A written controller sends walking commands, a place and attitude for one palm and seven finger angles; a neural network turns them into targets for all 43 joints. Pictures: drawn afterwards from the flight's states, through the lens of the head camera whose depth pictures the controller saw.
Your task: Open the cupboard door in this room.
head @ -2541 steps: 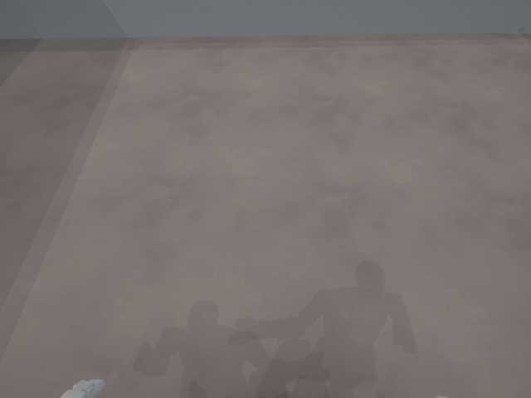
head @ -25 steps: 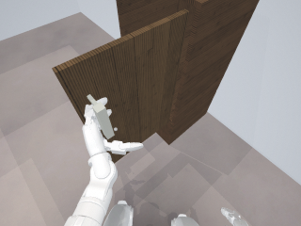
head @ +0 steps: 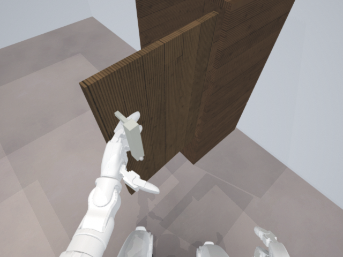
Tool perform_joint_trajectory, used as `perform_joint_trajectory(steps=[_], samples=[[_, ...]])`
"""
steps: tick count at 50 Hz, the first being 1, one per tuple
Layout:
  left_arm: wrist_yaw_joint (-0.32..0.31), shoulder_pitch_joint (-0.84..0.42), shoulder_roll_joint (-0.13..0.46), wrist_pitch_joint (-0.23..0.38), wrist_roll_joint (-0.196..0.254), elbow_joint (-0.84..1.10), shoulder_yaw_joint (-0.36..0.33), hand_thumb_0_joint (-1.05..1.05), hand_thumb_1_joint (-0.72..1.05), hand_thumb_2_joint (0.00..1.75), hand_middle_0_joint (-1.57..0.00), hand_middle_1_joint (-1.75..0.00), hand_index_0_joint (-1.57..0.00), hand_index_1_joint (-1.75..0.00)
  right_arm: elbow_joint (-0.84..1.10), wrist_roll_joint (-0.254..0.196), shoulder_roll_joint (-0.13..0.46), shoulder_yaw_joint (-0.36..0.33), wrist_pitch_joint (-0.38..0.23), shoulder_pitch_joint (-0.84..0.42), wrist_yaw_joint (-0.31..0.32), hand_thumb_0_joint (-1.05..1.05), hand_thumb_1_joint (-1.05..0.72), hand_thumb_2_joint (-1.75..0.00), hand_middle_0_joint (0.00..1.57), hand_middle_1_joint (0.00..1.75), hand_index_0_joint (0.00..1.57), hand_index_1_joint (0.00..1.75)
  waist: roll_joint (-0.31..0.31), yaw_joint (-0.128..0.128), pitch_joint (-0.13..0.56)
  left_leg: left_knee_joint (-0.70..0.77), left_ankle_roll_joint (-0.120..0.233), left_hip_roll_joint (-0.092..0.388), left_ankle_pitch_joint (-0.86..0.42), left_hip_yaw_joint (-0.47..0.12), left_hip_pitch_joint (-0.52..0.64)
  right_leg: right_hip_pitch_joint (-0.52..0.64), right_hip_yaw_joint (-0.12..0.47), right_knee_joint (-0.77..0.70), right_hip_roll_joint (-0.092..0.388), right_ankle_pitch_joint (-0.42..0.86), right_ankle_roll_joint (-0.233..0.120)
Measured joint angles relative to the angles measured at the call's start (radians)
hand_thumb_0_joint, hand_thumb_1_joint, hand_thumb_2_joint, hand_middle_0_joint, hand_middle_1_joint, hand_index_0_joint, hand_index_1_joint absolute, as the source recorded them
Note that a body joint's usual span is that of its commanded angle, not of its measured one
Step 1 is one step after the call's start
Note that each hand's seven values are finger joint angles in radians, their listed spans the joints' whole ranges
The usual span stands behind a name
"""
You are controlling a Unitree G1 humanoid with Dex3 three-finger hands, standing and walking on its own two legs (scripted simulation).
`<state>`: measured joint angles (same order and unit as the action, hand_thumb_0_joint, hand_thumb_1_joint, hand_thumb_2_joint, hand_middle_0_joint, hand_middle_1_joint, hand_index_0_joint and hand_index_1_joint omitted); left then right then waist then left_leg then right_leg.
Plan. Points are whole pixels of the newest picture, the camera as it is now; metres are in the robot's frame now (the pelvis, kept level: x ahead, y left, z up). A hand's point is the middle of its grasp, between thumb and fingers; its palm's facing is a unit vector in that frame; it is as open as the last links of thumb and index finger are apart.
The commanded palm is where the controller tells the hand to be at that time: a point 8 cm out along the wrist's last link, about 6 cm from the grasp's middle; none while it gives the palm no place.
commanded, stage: slide the hand sideways off the handle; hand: left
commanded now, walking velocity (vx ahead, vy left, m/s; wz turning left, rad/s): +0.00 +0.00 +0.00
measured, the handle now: (129, 136) +0.39 +0.12 +0.04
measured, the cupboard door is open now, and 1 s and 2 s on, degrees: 94 92 92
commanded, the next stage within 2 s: draw the hand back to the body in 0.86 s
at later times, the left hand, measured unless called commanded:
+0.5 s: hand (118, 177) +0.28 +0.13 +0.03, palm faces -0.02 -1.00 -0.03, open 16.2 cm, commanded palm +0.26 +0.20 +0.04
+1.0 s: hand (99, 195) +0.24 +0.17 +0.03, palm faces -0.02 -1.00 -0.04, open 16.3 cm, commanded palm +0.23 +0.22 +0.05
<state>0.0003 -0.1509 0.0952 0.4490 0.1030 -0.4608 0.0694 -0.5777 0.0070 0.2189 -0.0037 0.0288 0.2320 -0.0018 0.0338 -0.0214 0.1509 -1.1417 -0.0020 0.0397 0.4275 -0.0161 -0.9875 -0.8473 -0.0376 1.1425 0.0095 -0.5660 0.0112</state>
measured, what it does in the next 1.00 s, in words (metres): stands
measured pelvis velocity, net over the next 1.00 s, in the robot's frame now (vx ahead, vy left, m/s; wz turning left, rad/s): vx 0.01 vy -0.02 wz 0.01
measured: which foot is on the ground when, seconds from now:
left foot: down 0.00-1.00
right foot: down 0.00-1.00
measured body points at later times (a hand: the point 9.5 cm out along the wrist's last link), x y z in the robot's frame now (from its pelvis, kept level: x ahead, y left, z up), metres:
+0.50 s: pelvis +0.01 -0.01 -0.01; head +0.08 -0.01 +0.44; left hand +0.28 +0.19 +0.04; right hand +0.18 -0.25 -0.10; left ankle +0.07 +0.12 -0.65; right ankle +0.00 -0.13 -0.65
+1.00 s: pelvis +0.01 -0.02 -0.02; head +0.08 -0.02 +0.43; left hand +0.24 +0.22 +0.04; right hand +0.19 -0.26 -0.11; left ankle +0.07 +0.12 -0.65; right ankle +0.00 -0.13 -0.65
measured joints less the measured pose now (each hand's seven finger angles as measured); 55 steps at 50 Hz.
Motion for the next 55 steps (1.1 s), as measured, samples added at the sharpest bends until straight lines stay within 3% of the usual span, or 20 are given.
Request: perform_joint_trajectory(steps=[9, 25, 41, 48, 55], samples=[[0.013, 0.108, 0.023, 0.026, -0.012, 0.104, -0.037, -0.01, -0.5, 0.3, -0.21, -0.33, -0.19, -0.32, 0.028, 0.003, -0.011, 0.001, 0.017, -0.004, -0.007, 0.01, -0.9, -0.9, 0.2, 0.3, 0.2, 0.3, -0.01, -0.006, -0.003, -0.023, -0.003, 0.012, 0.018, 0.01, -0.009, -0.016, 0.012, 0.026, -0.01, -0.014, -0.003], [0.129, 0.292, 0.078, 0.011, 0.075, 0.26, -0.11, -0.01, -0.5, 0.3, -0.19, -0.32, -0.17, -0.31, 0.045, -0.01, -0.001, 0.001, -0.024, -0.033, 0.025, 0.01, -0.9, -0.9, 0.2, 0.3, 0.2, 0.3, 0.0, 0.021, 0.005, -0.037, -0.021, 0.013, 0.034, -0.014, -0.015, -0.015, -0.01, 0.04, -0.014, -0.039, -0.02], [0.238, 0.424, 0.128, -0.007, 0.158, 0.358, -0.203, -0.01, -0.5, 0.3, -0.16, -0.3, -0.16, -0.3, 0.061, -0.017, 0.012, -0.002, -0.064, -0.027, 0.049, 0.01, -0.9, -0.9, 0.2, 0.3, 0.2, 0.3, 0.006, 0.028, 0.018, -0.071, -0.033, 0.017, 0.053, -0.034, -0.039, -0.031, -0.028, 0.07, -0.022, -0.06, -0.031], [0.269, 0.463, 0.132, -0.005, 0.175, 0.393, -0.206, -0.01, -0.5, 0.3, -0.15, -0.3, -0.15, -0.3, 0.06, -0.017, 0.017, -0.003, -0.088, -0.017, 0.061, 0.01, -0.9, -0.9, 0.2, 0.3, 0.2, 0.3, 0.013, 0.033, 0.023, -0.096, -0.03, 0.015, 0.058, -0.041, -0.062, -0.048, -0.033, 0.09, -0.021, -0.066, -0.028], [0.254, 0.461, 0.146, -0.069, 0.175, 0.478, -0.209, -0.01, -0.5, 0.3, -0.15, -0.3, -0.15, -0.3, 0.059, -0.028, 0.003, 0.003, -0.093, -0.013, 0.071, 0.01, -0.9, -0.9, 0.2, 0.3, 0.2, 0.3, 0.014, 0.029, 0.01, -0.09, -0.028, 0.016, 0.055, -0.041, -0.039, -0.023, -0.033, 0.076, -0.023, -0.058, -0.025]])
